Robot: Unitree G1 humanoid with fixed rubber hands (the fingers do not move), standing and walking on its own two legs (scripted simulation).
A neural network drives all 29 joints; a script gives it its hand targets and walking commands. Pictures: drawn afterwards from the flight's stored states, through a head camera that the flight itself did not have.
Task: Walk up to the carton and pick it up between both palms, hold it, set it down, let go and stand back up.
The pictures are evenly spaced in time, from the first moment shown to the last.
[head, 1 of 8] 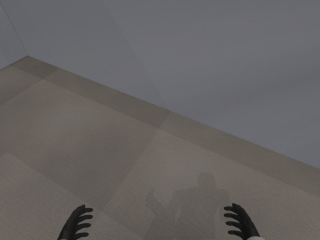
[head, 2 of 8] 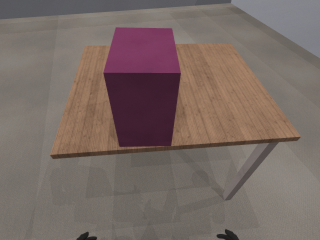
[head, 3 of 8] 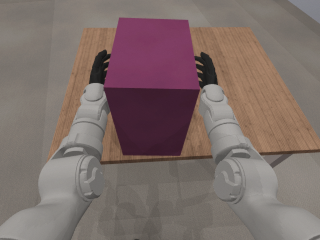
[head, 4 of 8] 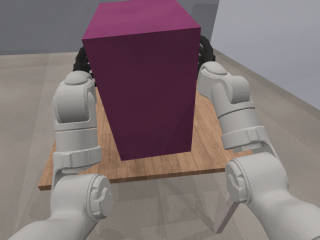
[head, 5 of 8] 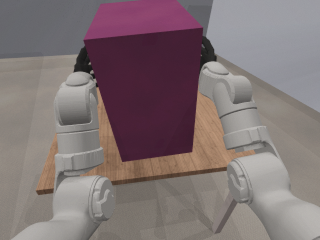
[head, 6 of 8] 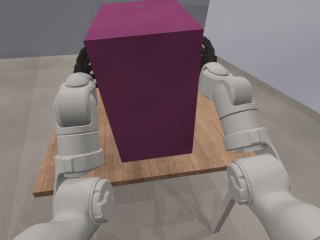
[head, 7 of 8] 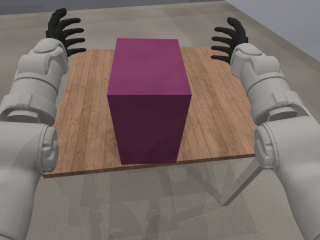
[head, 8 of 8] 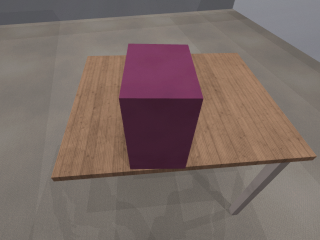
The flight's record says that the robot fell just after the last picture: no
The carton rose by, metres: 0.21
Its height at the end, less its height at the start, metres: +0.00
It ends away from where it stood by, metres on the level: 0.02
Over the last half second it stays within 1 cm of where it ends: yes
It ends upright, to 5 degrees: yes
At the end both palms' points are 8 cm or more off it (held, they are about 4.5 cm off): yes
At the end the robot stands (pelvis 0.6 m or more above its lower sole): yes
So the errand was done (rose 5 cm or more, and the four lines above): yes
